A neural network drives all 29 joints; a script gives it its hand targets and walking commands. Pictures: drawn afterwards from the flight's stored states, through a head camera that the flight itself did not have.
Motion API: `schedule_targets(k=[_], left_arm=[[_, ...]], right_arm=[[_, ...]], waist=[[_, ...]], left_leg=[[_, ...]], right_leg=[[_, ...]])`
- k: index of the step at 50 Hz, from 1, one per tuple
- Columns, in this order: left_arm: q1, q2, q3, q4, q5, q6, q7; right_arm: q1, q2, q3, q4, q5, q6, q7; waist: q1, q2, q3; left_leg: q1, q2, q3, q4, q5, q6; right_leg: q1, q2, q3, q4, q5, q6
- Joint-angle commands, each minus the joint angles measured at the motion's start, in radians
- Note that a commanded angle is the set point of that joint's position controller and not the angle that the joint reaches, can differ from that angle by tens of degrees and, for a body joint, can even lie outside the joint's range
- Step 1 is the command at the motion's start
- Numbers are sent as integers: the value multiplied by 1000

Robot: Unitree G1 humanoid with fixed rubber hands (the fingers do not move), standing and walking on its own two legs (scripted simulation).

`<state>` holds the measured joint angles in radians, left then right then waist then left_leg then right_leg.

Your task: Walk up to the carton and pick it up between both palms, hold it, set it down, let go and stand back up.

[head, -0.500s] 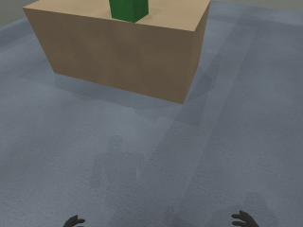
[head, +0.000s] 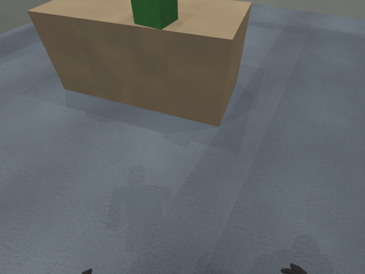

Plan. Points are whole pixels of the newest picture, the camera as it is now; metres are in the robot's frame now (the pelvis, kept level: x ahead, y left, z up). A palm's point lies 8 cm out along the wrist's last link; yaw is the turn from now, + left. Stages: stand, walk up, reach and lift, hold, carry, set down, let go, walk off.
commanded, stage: stand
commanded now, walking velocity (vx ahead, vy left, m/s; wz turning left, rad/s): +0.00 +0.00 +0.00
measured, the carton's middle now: out of the picture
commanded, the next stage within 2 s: none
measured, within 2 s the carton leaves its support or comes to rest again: neither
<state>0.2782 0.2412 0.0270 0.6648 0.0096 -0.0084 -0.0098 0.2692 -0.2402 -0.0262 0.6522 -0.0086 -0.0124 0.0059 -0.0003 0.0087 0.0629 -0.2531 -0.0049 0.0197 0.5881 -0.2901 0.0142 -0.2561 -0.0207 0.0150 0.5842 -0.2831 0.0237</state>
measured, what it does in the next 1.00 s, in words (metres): stands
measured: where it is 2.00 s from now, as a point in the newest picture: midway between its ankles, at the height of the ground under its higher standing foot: outside the picture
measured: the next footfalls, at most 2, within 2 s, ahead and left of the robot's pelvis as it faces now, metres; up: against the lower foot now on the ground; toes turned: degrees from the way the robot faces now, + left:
none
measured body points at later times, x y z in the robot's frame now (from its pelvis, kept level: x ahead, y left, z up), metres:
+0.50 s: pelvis +0.00 +0.00 +0.00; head +0.00 -0.01 +0.45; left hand +0.10 +0.25 -0.11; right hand +0.11 -0.25 -0.11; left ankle +0.02 +0.11 -0.73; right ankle +0.02 -0.13 -0.73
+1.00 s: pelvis +0.00 -0.01 +0.00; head +0.01 -0.01 +0.45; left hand +0.10 +0.25 -0.11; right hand +0.10 -0.26 -0.12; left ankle +0.02 +0.11 -0.73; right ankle +0.02 -0.14 -0.73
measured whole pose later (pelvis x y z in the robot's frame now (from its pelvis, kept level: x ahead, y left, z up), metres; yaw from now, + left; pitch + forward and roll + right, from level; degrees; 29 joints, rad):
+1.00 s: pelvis +0.00 -0.01 +0.00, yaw +0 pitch -2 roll +0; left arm 0.29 0.25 0.02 0.71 0.01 0.00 0.00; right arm 0.30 -0.24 -0.02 0.70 -0.01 -0.01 0.00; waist 0.00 0.01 0.05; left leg -0.26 0.00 0.00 0.57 -0.28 0.00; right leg -0.26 -0.01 0.01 0.57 -0.28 0.01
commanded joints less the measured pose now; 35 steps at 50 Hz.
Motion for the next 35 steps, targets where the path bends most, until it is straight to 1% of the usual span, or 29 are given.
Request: schedule_targets(k=[1,2,3,4,5,6,7,8,10,11,12,13,14,15,16,17,18,19,20,21,22,24,25,26,27,29,30,33,35], left_arm=[[-2,126,33,-83,-2,-19,5],[-9,129,32,-78,-3,-18,5],[6,123,29,-77,-1,-19,5],[12,121,30,-73,1,-19,5],[9,126,30,-75,3,-19,6],[4,126,34,-71,3,-18,4],[11,130,31,-63,3,-18,5],[9,130,34,-65,4,-19,5],[14,130,30,-61,2,-18,6],[13,137,32,-66,0,-18,6],[14,138,32,-66,-2,-20,6],[8,129,30,-68,-3,-21,5],[12,134,29,-63,2,-20,6],[9,132,29,-64,2,-19,8],[15,138,30,-59,2,-20,8],[29,134,27,-55,0,-19,9],[27,133,28,-54,-1,-18,9],[29,136,29,-60,-2,-17,9],[21,134,29,-56,-1,-17,9],[18,129,29,-58,0,-16,9],[20,123,27,-57,-1,-16,8],[25,140,30,-56,-3,-18,8],[30,137,29,-51,-6,-18,8],[28,138,32,-52,-2,-17,7],[32,143,29,-53,-1,-17,8],[17,145,27,-55,-1,-19,9],[19,141,26,-52,-3,-18,9],[36,144,26,-48,-4,-16,9],[31,146,31,-49,0,-13,10]], right_arm=[[-17,-136,-39,-84,1,-18,-4],[-1,-138,-37,-83,1,-20,-5],[2,-143,-39,-82,-2,-20,-7],[2,-145,-42,-85,-2,-19,-7],[13,-144,-41,-81,2,-19,-7],[5,-136,-39,-80,2,-18,-6],[-13,-141,-39,-81,3,-17,-5],[-9,-136,-40,-85,0,-16,-5],[5,-140,-39,-78,2,-17,-5],[13,-140,-37,-75,0,-17,-5],[18,-143,-37,-77,1,-17,-6],[12,-149,-41,-74,-3,-18,-7],[16,-153,-41,-72,-1,-18,-7],[11,-149,-39,-68,5,-17,-7],[20,-141,-34,-67,6,-16,-7],[14,-141,-35,-66,3,-17,-8],[16,-139,-33,-68,4,-17,-8],[15,-137,-32,-67,3,-17,-8],[16,-143,-34,-69,2,-17,-7],[6,-140,-34,-69,6,-16,-8],[4,-148,-34,-68,7,-15,-8],[12,-138,-28,-62,5,-14,-7],[22,-143,-29,-58,1,-14,-8],[27,-143,-32,-54,1,-14,-8],[24,-147,-33,-53,4,-15,-8],[34,-147,-30,-50,2,-16,-8],[22,-150,-30,-53,3,-17,-9],[26,-138,-30,-52,4,-11,-9],[17,-142,-32,-48,3,-11,-9]], waist=[[6,10,-38],[-2,1,-37],[2,-1,-54],[2,17,-58],[-2,1,-66],[5,-2,-49],[6,7,-42],[6,-3,-27],[3,9,-18],[-2,-12,-9],[1,-30,-19],[-1,-29,-20],[-3,-10,-42],[2,-6,-35],[-5,1,-46],[2,13,-47],[0,16,-26],[6,-10,-14],[5,-2,-48],[6,-16,-40],[4,10,-41],[0,-24,-35],[-2,-31,-22],[0,-19,-17],[0,-35,-30],[-5,-21,-52],[1,-5,-40],[3,-18,-31],[5,31,-25]], left_leg=[[-18,98,-118,-156,40,29],[-9,102,-126,-153,64,30],[4,106,-126,-149,81,33],[-4,106,-131,-150,68,36],[-12,106,-137,-161,55,33],[-29,106,-136,-175,15,33],[-24,104,-129,-172,-2,31],[-34,104,-126,-163,20,29],[-44,100,-120,-166,22,30],[-43,103,-131,-169,23,33],[-41,101,-121,-166,37,30],[-30,100,-122,-160,49,27],[-28,102,-126,-164,24,28],[-38,103,-125,-164,37,29],[-21,97,-119,-160,45,28],[-14,100,-120,-159,67,29],[-27,97,-117,-161,68,28],[-32,100,-120,-160,56,26],[-22,102,-121,-161,53,25],[-24,102,-128,-160,47,27],[-32,106,-129,-172,22,30],[-24,100,-123,-162,29,30],[-24,95,-125,-158,47,30],[-38,93,-120,-157,44,26],[-16,91,-109,-148,58,19],[-2,90,-113,-146,83,22],[-10,97,-114,-150,87,26],[-5,93,-115,-147,75,25],[-21,93,-118,-156,49,25]], right_leg=[[-10,-65,85,-116,68,-49],[-10,-63,81,-108,77,-51],[-5,-61,80,-108,83,-48],[-2,-63,80,-110,77,-50],[9,-60,69,-106,68,-47],[3,-57,70,-108,50,-44],[-6,-60,75,-116,40,-45],[-3,-62,73,-116,59,-45],[-3,-61,76,-115,54,-42],[-10,-59,83,-114,48,-45],[-6,-59,78,-124,55,-44],[-13,-58,80,-116,70,-47],[1,-63,81,-113,50,-51],[6,-65,81,-117,60,-53],[7,-68,85,-113,60,-56],[-4,-65,83,-111,69,-53],[-6,-62,76,-117,77,-51],[-9,-65,81,-123,66,-54],[-3,-64,77,-117,67,-52],[-6,-62,78,-119,57,-54],[-4,-63,80,-119,53,-52],[-8,-64,89,-128,51,-52],[-20,-62,92,-135,56,-52],[-19,-58,84,-141,48,-52],[-16,-64,85,-141,57,-51],[-8,-62,84,-129,76,-53],[-8,-65,83,-128,86,-51],[-22,-68,89,-141,58,-53],[-11,-64,89,-132,53,-50]])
